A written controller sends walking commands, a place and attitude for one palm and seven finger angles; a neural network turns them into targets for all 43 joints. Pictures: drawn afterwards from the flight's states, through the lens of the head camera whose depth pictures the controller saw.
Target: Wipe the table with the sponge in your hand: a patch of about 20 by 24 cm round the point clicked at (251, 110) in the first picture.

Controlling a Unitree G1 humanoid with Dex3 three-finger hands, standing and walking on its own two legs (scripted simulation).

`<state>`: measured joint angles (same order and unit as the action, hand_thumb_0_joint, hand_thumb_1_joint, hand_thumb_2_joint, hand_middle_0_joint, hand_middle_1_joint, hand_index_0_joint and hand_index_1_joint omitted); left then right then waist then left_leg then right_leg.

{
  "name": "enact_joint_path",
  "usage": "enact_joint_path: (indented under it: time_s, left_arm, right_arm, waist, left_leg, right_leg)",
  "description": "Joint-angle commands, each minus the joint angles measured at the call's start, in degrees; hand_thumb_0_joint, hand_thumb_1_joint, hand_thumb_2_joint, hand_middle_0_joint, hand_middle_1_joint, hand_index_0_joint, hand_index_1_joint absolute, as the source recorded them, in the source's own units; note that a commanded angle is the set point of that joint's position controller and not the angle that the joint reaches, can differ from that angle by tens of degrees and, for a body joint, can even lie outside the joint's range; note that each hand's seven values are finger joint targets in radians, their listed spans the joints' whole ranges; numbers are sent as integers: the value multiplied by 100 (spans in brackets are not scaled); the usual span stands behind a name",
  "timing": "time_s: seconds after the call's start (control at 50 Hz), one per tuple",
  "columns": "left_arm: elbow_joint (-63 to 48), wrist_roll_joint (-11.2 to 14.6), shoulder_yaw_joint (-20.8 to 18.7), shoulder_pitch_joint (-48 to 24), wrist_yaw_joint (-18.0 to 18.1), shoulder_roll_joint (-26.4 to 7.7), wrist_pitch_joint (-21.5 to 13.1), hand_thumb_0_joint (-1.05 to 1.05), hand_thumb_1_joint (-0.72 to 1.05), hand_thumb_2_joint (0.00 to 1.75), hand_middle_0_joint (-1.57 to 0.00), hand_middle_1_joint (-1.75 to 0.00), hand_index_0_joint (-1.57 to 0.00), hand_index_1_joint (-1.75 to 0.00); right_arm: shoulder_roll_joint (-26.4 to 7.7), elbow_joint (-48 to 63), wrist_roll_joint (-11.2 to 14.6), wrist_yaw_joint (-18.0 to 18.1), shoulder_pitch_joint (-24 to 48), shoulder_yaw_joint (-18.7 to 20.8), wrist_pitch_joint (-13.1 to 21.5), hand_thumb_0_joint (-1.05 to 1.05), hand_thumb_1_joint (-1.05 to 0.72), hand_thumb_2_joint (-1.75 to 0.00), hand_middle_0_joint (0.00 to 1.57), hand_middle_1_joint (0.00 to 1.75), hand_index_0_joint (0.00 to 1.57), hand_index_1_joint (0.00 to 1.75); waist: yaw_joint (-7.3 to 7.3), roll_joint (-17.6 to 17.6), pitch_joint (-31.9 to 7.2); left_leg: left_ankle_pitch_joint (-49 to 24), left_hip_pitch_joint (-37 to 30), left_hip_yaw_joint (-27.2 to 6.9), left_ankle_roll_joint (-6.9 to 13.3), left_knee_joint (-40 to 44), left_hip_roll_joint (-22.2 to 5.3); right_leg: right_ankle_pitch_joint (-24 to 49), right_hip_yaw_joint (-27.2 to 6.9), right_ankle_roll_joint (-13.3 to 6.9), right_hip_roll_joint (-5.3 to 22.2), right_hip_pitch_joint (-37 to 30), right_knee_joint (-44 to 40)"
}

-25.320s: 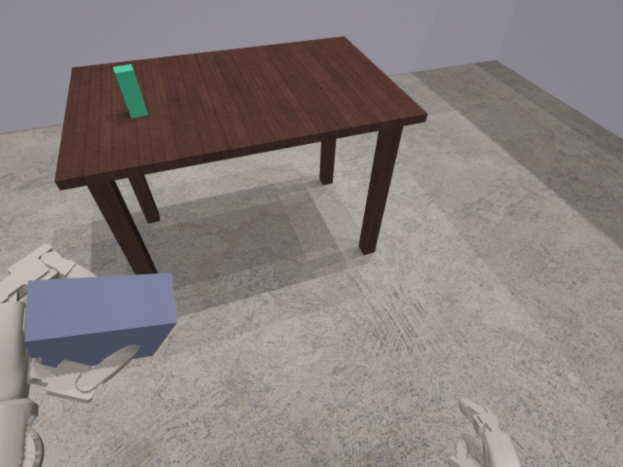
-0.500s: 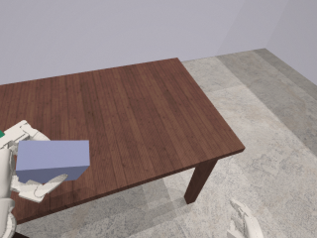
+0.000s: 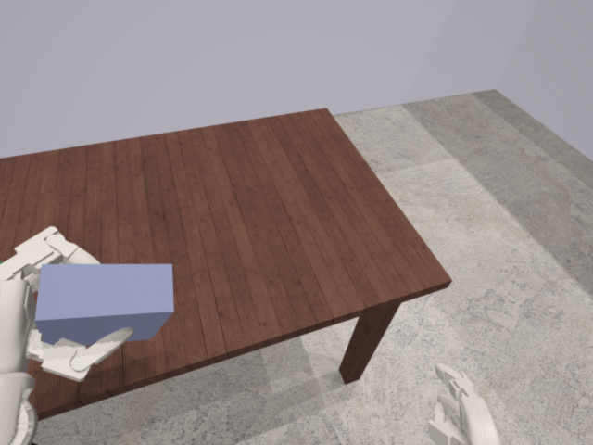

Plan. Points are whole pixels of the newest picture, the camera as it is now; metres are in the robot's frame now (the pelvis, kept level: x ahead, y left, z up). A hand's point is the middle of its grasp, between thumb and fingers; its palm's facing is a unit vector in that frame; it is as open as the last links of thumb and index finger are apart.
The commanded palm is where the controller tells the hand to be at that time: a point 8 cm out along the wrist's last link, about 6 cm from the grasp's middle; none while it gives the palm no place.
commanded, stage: come to a stop and stand still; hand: left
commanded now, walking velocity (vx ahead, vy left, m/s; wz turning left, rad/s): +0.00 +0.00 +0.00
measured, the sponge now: (124, 307) +0.23 +0.21 +0.12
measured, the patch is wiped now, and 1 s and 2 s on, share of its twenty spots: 0.00 0.00 0.00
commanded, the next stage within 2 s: look again from close up in 1.26 s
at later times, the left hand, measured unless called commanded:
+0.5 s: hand (94, 299) +0.24 +0.25 +0.11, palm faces +0.24 -0.84 -0.49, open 9.4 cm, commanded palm +0.18 +0.28 +0.17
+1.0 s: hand (73, 326) +0.19 +0.24 +0.14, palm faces +0.38 -0.85 -0.35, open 9.4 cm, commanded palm +0.14 +0.28 +0.17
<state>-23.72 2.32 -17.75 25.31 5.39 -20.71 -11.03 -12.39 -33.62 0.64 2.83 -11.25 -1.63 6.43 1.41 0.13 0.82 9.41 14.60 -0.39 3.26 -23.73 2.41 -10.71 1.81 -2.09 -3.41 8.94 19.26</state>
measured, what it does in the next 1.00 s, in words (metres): stands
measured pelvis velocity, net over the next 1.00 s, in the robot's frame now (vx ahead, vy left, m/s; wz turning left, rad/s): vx -0.02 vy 0.00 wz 0.00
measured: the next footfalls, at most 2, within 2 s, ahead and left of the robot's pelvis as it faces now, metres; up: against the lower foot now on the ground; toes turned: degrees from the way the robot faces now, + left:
none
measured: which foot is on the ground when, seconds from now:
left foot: down 0.00-1.00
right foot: down 0.00-1.00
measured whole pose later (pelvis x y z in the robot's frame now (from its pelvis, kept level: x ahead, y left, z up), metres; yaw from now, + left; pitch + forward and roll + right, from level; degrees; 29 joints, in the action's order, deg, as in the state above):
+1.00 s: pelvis -0.02 +0.00 -0.01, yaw +0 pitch -2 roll -1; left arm -22.7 0.4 -16.5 22.0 6.1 -19.3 -6.2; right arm -12.3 -32.1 0.3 1.5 -12.9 -4.0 4.1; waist 2.2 0.3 1.1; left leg 9.4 15.9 -0.3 3.1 -27.0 2.3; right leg -11.7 2.1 -2.4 -3.4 11.1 24.5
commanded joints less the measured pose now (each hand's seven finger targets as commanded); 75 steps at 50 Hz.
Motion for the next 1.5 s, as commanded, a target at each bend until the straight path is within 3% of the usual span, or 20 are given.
enact_joint_path:
  time_s: [0.0,0.04,0.06,0.08,0.12,0.18,0.24,0.28,0.34,0.36,0.38,0.46,0.56,0.6,0.74,0.92,1.06,1.2,1.36,1.48]
  left_arm:
    - [-1577,110,-788,-555,135,-1103,-414,0,10,130,-120,-160,-120,-160]
    - [-1608,124,-779,-510,118,-1084,-410,0,10,130,-120,-160,-120,-160]
    - [-3822,-202,-2502,-6186,145,-5682,-1306,0,10,130,-120,-160,-120,-160]
    - [-1075,-332,-2443,-3968,84,-2807,-969,0,10,130,-120,-160,-120,-160]
    - [-238,-79,-1806,-2424,121,-2373,-673,0,10,130,-120,-160,-120,-160]
    - [-464,104,-1189,-665,-105,-1585,-627,0,10,130,-120,-160,-120,-160]
    - [-1322,178,-691,207,-116,-984,-601,0,10,130,-120,-160,-120,-160]
    - [-1380,135,-777,311,-39,-1044,-504,0,10,130,-120,-160,-120,-160]
    - [-1498,57,-1261,-153,91,-1542,-473,0,10,130,-120,-160,-120,-160]
    - [-1826,21,-1640,-527,148,-2122,-515,0,10,130,-120,-160,-120,-160]
    - [-1702,13,-1494,-543,150,-1815,-502,0,10,130,-120,-160,-120,-160]
    - [-2187,9,-1691,-637,256,-2296,-373,0,10,130,-120,-160,-120,-160]
    - [-2339,47,-1165,-26,249,-1651,-338,0,10,130,-120,-160,-120,-160]
    - [-2207,23,-1047,-24,235,-1373,-316,0,10,130,-120,-160,-120,-160]
    - [-793,4,-835,-501,145,-969,-11,0,10,130,-120,-160,-120,-160]
    - [-1745,-122,-562,-1401,212,-1048,-64,0,10,130,-120,-160,-120,-160]
    - [-1335,-62,-1029,-583,245,-1328,-122,0,10,130,-120,-160,-120,-160]
    - [-1010,9,-561,-685,159,-853,-80,0,10,130,-120,-160,-120,-160]
    - [-1608,-63,-783,-1161,248,-1295,-147,0,10,130,-120,-160,-120,-160]
    - [-1538,24,-668,-768,202,-982,-156,0,10,130,-120,-160,-120,-160]
  right_arm:
    - [-656,931,-3,92,574,273,331,0,-90,-90,20,30,20,30]
    - [-666,939,-7,80,541,277,316,0,-90,-90,20,30,20,30]
    - [-1137,1565,582,462,-450,-641,148,0,-90,-90,20,30,20,30]
    - [-357,1097,309,380,-80,49,432,0,-90,-90,20,30,20,30]
    - [-947,897,29,93,347,108,410,0,-90,-90,20,30,20,30]
    - [-968,969,-42,-157,-58,258,411,0,-90,-90,20,30,20,30]
    - [-900,960,31,-345,26,290,467,0,-90,-90,20,30,20,30]
    - [-912,890,37,-346,48,315,433,0,-90,-90,20,30,20,30]
    - [-943,851,-17,-204,288,311,348,0,-90,-90,20,30,20,30]
    - [-1007,830,-22,-153,322,299,285,0,-90,-90,20,30,20,30]
    - [-876,837,-60,-108,313,281,245,0,-90,-90,20,30,20,30]
    - [-950,872,-59,-119,255,295,231,0,-90,-90,20,30,20,30]
    - [-932,874,-27,-263,112,305,338,0,-90,-90,20,30,20,30]
    - [-922,855,-50,-250,90,323,278,0,-90,-90,20,30,20,30]
    - [-857,911,9,-94,288,251,-36,0,-90,-90,20,30,20,30]
    - [-748,1092,-51,-22,574,96,128,0,-90,-90,20,30,20,30]
    - [-815,979,-56,-28,418,155,155,0,-90,-90,20,30,20,30]
    - [-802,959,-4,-12,436,161,98,0,-90,-90,20,30,20,30]
    - [-843,910,-54,21,509,154,223,0,-90,-90,20,30,20,30]
    - [-710,927,-69,14,477,124,210,0,-90,-90,20,30,20,30]
  waist:
    - [-18,-371,-901]
    - [-25,-475,-883]
    - [-480,-2059,-496]
    - [-98,-663,-430]
    - [39,201,-321]
    - [105,-550,-1135]
    - [138,-252,-1114]
    - [134,-60,-1250]
    - [81,387,-1114]
    - [32,62,-1296]
    - [26,-126,-1280]
    - [118,-1028,-1463]
    - [109,-1069,-1462]
    - [68,-594,-1362]
    - [-36,98,-492]
    - [29,-660,-482]
    - [19,-568,-628]
    - [-36,-30,-444]
    - [7,-535,-581]
    - [5,-497,-715]
  left_leg:
    - [-780,-564,-693,-174,321,-614]
    - [-803,-540,-706,-192,328,-619]
    - [712,1386,-781,150,371,-569]
    - [1288,848,-1001,106,295,-977]
    - [530,-177,-862,-110,180,-584]
    - [-200,-493,-659,-233,-115,-667]
    - [-989,-554,-561,-113,-125,-680]
    - [-1852,-801,-571,-173,-79,-778]
    - [-1681,-624,-589,-248,-40,-784]
    - [-1729,-707,-627,-237,0,-760]
    - [-1885,-645,-634,-282,12,-784]
    - [-2428,-667,-687,-267,-220,-787]
    - [-3033,-996,-737,-334,-315,-820]
    - [-2853,-1029,-740,-343,-286,-912]
    - [249,-292,-702,-225,176,-840]
    - [1568,179,-863,-52,607,-786]
    - [1146,-39,-846,-131,393,-755]
    - [1066,-208,-784,-109,206,-749]
    - [1067,-118,-886,-63,431,-773]
    - [456,-192,-839,-94,363,-773]
  right_leg:
    - [797,-588,63,653,-193,-245]
    - [793,-590,53,659,-193,-247]
    - [-68,-506,470,127,-1156,570]
    - [-1097,-348,222,596,143,543]
    - [-1061,-596,-48,674,928,-172]
    - [44,-679,-172,853,586,193]
    - [1006,-586,-75,906,329,277]
    - [1376,-355,38,803,250,468]
    - [1480,-387,62,812,123,442]
    - [1427,-414,51,757,13,672]
    - [1335,-301,48,770,-59,707]
    - [1312,-336,13,752,-255,791]
    - [945,-218,-11,732,17,840]
    - [829,-194,9,720,152,719]
    - [173,-427,40,743,512,167]
    - [-415,-582,-6,709,151,28]
    - [-413,-618,-74,754,276,-93]
    - [-723,-695,-49,804,751,-266]
    - [-483,-730,-57,745,403,-64]
    - [129,-658,-71,759,97,-12]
